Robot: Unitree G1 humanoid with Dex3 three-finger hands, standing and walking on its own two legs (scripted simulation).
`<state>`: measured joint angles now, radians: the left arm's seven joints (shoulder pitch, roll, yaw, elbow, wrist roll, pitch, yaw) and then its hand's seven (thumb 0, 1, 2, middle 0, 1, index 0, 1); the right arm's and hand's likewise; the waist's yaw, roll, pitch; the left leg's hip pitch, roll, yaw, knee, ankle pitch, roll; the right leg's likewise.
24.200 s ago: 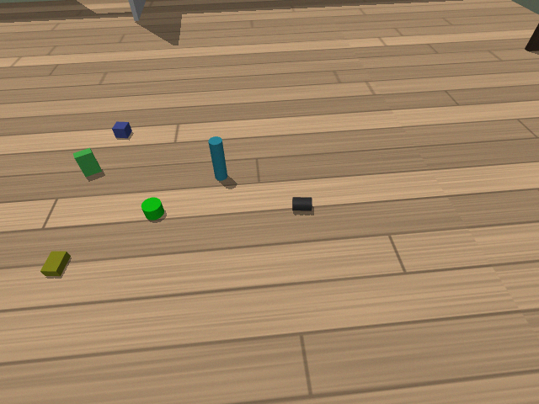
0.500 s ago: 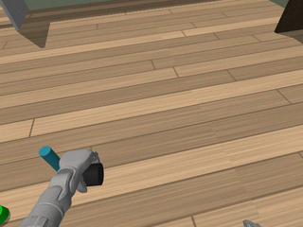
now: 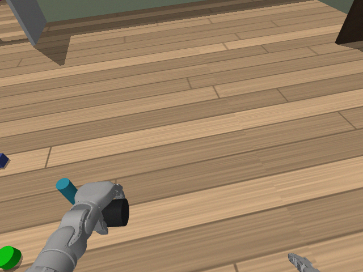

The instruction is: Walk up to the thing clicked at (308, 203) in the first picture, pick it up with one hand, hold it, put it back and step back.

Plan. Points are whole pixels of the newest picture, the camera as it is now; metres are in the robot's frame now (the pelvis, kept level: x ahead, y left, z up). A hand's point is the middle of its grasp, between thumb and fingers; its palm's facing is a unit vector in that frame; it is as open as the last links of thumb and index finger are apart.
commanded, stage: hold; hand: left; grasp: from above
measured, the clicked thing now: (107, 213) +0.30 +0.22 -0.07
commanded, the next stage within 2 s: crouch in 1.10 s
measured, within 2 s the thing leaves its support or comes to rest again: neither
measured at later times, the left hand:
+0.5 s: hand (102, 211) +0.29 +0.21 -0.02, palm faces -0.45 -0.04 -0.89, open 9.4 cm
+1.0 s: hand (99, 209) +0.29 +0.22 -0.02, palm faces -0.46 -0.04 -0.89, open 9.4 cm
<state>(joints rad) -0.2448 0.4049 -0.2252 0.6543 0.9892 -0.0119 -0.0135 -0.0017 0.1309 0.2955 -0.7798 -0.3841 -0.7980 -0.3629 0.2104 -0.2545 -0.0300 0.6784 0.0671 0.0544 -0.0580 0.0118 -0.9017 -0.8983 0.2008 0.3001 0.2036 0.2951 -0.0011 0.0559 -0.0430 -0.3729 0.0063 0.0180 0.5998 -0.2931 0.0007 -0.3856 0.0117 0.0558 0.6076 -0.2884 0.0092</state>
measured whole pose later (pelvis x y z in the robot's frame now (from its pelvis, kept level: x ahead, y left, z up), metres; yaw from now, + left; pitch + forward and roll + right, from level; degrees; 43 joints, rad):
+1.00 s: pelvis +0.01 +0.00 +0.01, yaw +0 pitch +1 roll +0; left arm -0.23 0.41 -0.23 0.60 0.99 -0.02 -0.05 0.00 0.12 0.32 -0.77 -0.42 -0.79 -0.40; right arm 0.18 -0.25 -0.03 0.68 0.08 0.08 -0.07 0.01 -0.90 -0.90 0.20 0.30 0.20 0.30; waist 0.02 0.05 -0.01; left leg -0.25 0.00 0.02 0.47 -0.24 0.00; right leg -0.27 0.01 0.05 0.49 -0.25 0.01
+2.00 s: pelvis -0.06 +0.01 -0.19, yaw +0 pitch +31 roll -2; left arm -0.76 0.44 -0.09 1.25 1.16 -0.05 0.34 0.00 0.12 0.28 -0.81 -0.35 -0.83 -0.33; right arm 0.28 -0.25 -0.06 0.73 -0.03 0.02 -0.02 0.01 -0.90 -0.90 0.20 0.30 0.20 0.29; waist -0.15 0.06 -0.20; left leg -1.58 0.00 -0.03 1.61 -0.58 0.01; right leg -1.56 0.03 0.01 1.58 -0.57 0.02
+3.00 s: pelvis -0.07 +0.00 -0.39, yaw -4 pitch +38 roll -7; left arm -1.04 0.69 0.04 1.47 1.26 -0.15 0.38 0.00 0.12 0.32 -0.79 -0.37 -0.81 -0.35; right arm 0.20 -0.25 0.05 0.73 -0.12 -0.03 0.12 0.00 -0.91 -0.90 0.20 0.30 0.21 0.30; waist -0.27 0.02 -0.08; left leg -2.23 -0.01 -0.10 2.27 -0.70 0.00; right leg -2.18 0.04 -0.06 2.20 -0.68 0.03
